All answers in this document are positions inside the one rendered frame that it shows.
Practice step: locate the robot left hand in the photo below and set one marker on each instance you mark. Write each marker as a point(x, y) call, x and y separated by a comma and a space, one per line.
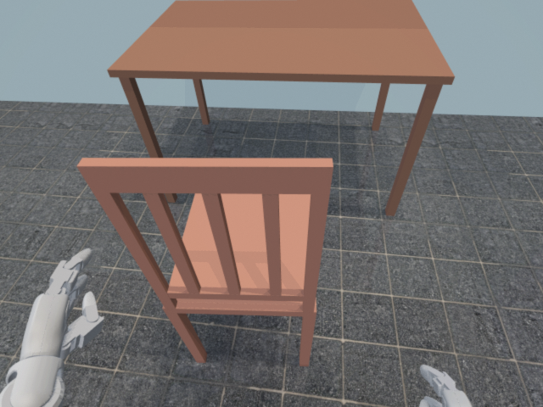
point(47, 324)

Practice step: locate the chair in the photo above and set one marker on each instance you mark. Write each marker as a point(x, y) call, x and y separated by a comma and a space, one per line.
point(252, 244)

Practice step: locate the robot right hand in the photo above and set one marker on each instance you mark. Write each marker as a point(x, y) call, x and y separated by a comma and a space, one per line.
point(445, 387)

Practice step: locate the robot left forearm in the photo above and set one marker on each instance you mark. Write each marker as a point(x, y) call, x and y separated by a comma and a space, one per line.
point(34, 382)

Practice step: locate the table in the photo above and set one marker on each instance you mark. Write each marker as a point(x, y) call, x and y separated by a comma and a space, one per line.
point(360, 41)

